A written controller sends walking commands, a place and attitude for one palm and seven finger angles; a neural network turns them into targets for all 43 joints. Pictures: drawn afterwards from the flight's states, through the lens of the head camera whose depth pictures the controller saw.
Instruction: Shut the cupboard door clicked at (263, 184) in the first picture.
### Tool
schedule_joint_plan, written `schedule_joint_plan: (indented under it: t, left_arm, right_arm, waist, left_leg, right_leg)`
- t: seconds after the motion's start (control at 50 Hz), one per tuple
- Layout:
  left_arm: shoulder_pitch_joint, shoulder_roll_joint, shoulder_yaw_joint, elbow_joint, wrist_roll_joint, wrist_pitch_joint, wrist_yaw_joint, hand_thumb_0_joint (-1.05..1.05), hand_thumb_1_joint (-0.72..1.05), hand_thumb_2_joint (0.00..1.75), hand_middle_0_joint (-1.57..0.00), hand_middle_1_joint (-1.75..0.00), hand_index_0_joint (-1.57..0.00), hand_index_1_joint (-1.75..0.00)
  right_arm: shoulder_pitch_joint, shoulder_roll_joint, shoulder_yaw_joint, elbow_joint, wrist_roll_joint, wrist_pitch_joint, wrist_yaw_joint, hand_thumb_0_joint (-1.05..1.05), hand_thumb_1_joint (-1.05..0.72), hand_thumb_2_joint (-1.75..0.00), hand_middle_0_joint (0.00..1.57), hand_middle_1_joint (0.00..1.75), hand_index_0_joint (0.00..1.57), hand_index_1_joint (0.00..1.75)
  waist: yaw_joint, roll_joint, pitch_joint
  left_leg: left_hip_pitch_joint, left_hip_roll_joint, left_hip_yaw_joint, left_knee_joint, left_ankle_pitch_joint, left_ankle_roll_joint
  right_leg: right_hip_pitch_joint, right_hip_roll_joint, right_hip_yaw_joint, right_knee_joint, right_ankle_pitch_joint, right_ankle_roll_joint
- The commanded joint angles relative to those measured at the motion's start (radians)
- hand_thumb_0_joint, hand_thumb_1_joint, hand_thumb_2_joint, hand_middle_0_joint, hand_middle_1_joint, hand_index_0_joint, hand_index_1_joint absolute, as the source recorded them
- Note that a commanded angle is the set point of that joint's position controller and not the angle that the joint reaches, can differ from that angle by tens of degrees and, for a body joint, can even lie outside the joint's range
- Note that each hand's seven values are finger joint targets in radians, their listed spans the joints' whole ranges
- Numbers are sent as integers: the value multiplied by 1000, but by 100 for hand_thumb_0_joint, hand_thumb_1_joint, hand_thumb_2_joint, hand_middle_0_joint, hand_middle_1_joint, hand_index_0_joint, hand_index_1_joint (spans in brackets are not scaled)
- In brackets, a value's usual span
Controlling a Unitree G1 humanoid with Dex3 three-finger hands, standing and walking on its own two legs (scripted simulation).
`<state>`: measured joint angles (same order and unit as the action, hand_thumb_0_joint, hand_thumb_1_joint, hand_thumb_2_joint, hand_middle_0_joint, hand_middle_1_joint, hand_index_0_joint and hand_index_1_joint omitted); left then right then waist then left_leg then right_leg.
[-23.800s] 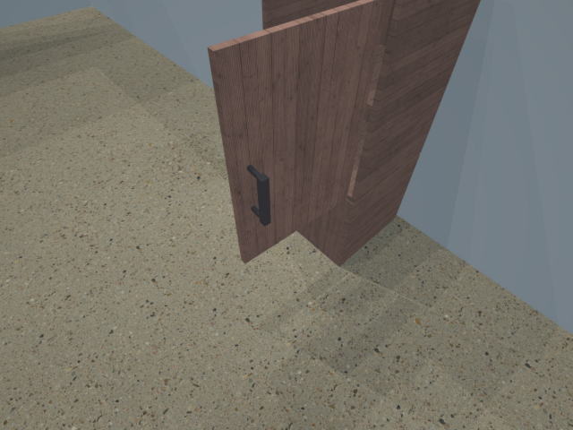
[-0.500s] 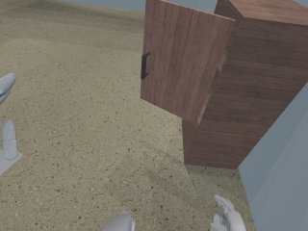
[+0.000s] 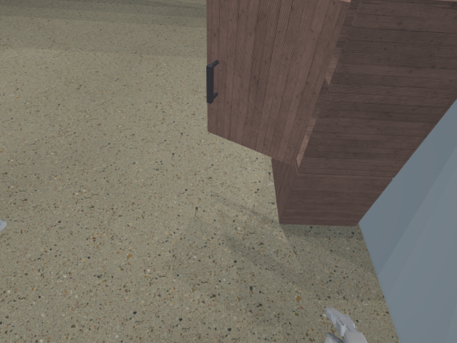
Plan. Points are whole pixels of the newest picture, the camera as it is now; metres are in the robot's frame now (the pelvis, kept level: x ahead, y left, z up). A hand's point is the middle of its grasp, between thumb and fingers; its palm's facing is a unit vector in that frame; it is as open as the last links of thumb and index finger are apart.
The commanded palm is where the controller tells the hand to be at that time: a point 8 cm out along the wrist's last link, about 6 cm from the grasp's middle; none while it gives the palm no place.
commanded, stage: stop stepping back and stand still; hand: left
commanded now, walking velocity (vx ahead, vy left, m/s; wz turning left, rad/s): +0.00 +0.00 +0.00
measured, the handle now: (212, 82) +0.95 +0.10 -0.07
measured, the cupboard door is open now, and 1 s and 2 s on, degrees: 62 62 62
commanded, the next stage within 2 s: let the arm hang, fingers relaxed in 0.58 s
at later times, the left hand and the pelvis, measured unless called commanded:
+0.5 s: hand (33, 205) +0.24 +0.26 +0.18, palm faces +0.46 -0.74 -0.49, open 7.4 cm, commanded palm +0.17 +0.29 +0.19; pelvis +0.03 -0.01 +0.01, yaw +0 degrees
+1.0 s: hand out of the picture +0.09 +0.17 -0.16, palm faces -0.02 -0.99 -0.16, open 7.3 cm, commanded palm none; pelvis +0.01 +0.00 +0.00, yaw +2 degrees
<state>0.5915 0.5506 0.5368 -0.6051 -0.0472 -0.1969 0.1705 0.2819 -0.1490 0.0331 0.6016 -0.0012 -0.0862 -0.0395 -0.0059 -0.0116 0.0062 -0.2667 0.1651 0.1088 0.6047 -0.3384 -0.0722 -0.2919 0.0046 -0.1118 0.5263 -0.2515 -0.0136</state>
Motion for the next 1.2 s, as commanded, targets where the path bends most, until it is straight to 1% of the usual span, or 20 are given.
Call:
schedule_joint_plan:
  t: [0.0,0.06,0.12,0.16,0.2,0.26,0.3,0.36,0.46,0.58,0.64,0.66,0.68,0.72,0.8,0.86,0.92,1.02,1.06,1.18]
  left_arm:
    - [-10,82,53,63,0,-10,26,0,90,90,-20,-30,-20,-30]
    - [10,56,30,42,5,-9,29,0,90,90,-20,-30,-20,-30]
    - [-46,62,30,-90,8,-40,34,0,90,90,-20,-30,-20,-30]
    - [-115,73,20,-195,4,-58,35,0,90,90,-20,-30,-20,-30]
    - [-135,92,38,-266,14,-78,39,0,90,90,-20,-30,-20,-30]
    - [-161,74,37,-193,29,-80,35,0,90,90,-20,-30,-20,-30]
    - [-180,57,32,-149,34,-90,32,0,90,90,-20,-30,-20,-30]
    - [-83,12,10,-18,19,-72,20,0,90,90,-20,-30,-20,-30]
    - [-24,0,-11,15,-4,-32,12,0,90,90,-20,-30,-20,-30]
    - [-90,82,27,-92,-2,-19,19,0,90,90,-20,-30,-20,-30]
    - [-91,62,11,-91,-1,-23,22,0,90,90,-20,-30,-20,-30]
    - [-138,-132,-450,672,79,117,-132,0,90,90,-20,-30,-20,-30]
    - [-137,-166,-434,698,73,186,-157,0,90,90,-20,-30,-20,-30]
    - [-171,-167,-436,740,70,195,-169,0,90,90,-20,-30,-20,-30]
    - [-312,-126,-462,949,73,182,-170,0,90,90,-20,-30,-20,-30]
    - [-342,-129,-482,1116,69,188,-160,0,90,90,-20,-30,-20,-30]
    - [-330,-145,-496,1258,64,194,-153,0,90,90,-20,-30,-20,-30]
    - [-304,-189,-491,1441,64,192,-151,0,90,90,-20,-30,-20,-30]
    - [-305,-182,-495,1494,61,192,-152,0,90,90,-20,-30,-20,-30]
    - [-317,-189,-499,1608,61,186,-152,0,90,90,-20,-30,-20,-30]
  right_arm:
    - [-93,-162,-76,-130,12,-26,-12,0,-90,-90,20,30,20,30]
    - [-130,-163,-80,-113,15,-14,-19,0,-90,-90,20,30,20,30]
    - [-163,-143,-58,-117,3,-11,-34,0,-90,-90,20,30,20,30]
    - [-158,-157,-67,-117,-3,-24,-47,0,-90,-90,20,30,20,30]
    - [-168,-188,-82,-130,-5,-40,-60,0,-90,-90,20,30,20,30]
    - [-168,-162,-59,-117,-9,-62,-54,0,-90,-90,20,30,20,30]
    - [-147,-164,-63,-109,-5,-76,-50,0,-90,-90,20,30,20,30]
    - [-116,-167,-67,-109,9,-74,-38,0,-90,-90,20,30,20,30]
    - [-117,-168,-75,-121,16,-37,-29,0,-90,-90,20,30,20,30]
    - [-166,-162,-61,-147,15,-17,-52,0,-90,-90,20,30,20,30]
    - [-166,-152,-56,-148,14,-13,-56,0,-90,-90,20,30,20,30]
    - [-239,-340,-103,41,11,-70,44,0,-90,-90,20,30,20,30]
    - [-154,-303,-115,59,4,-32,45,0,-90,-90,20,30,20,30]
    - [-138,-289,-96,57,-2,5,45,0,-90,-90,20,30,20,30]
    - [-126,-282,-73,76,-17,53,49,0,-90,-90,20,30,20,30]
    - [-121,-280,-63,126,-27,71,49,0,-90,-90,20,30,20,30]
    - [-129,-265,-49,184,-28,76,45,0,-90,-90,20,30,20,30]
    - [-93,-212,-48,283,-26,89,32,0,-90,-90,20,30,20,30]
    - [-77,-205,-51,316,-24,93,29,0,-90,-90,20,30,20,30]
    - [-18,-210,-62,396,-16,92,20,0,-90,-90,20,30,20,30]
  waist:
    - [-9,-182,-116]
    - [5,-232,-100]
    - [-18,-135,-105]
    - [-24,-16,-98]
    - [7,218,-76]
    - [4,381,27]
    - [5,347,34]
    - [-2,155,-56]
    - [-13,-54,-188]
    - [-6,5,-186]
    - [-2,40,-148]
    - [-32,68,-27]
    - [-26,79,-102]
    - [-2,57,-77]
    - [-14,-197,-45]
    - [-11,-122,-61]
    - [6,77,-84]
    - [4,176,-50]
    - [3,185,-37]
    - [-6,35,34]
  left_leg:
    - [-323,-118,-6,277,-139,50]
    - [-284,-85,-84,337,-191,57]
    - [-107,-110,-28,29,12,62]
    - [37,-123,-39,-115,165,64]
    - [36,36,-262,-252,156,126]
    - [-133,98,-321,-411,-83,148]
    - [-129,66,-247,-349,-15,134]
    - [-58,-11,-143,-214,195,96]
    - [29,-63,-77,-82,326,69]
    - [56,-68,-78,-96,387,78]
    - [55,-72,-80,-111,344,80]
    - [-9,-46,-109,19,474,88]
    - [26,-40,-94,-26,428,85]
    - [-45,-28,-122,-50,286,101]
    - [-22,-70,-148,-40,257,99]
    - [16,-64,-164,-96,313,103]
    - [1,-51,-178,-174,310,105]
    - [18,-67,-162,-222,119,91]
    - [16,-69,-160,-239,78,90]
    - [48,-52,-159,-268,84,93]
  right_leg:
    - [316,-294,405,-144,392,-171]
    - [229,-301,338,-146,361,-180]
    - [131,-212,166,-86,286,-121]
    - [45,-157,128,-59,84,-61]
    - [-8,-63,88,57,-76,4]
    - [50,-27,70,138,-123,14]
    - [86,-27,65,28,-63,15]
    - [150,-40,108,-99,134,8]
    - [166,-125,200,-101,433,-19]
    - [152,-122,180,-78,475,-4]
    - [123,-114,186,-100,382,-5]
    - [-6,-171,109,26,478,-22]
    - [5,-148,158,-17,394,-26]
    - [-6,-130,131,-14,210,-25]
    - [-26,-162,173,-59,168,-63]
    - [2,-142,165,-55,112,-51]
    - [103,-109,161,-66,58,-28]
    - [104,-114,172,-170,-29,-45]
    - [104,-114,173,-191,-36,-49]
    - [63,-111,165,-244,-56,-47]
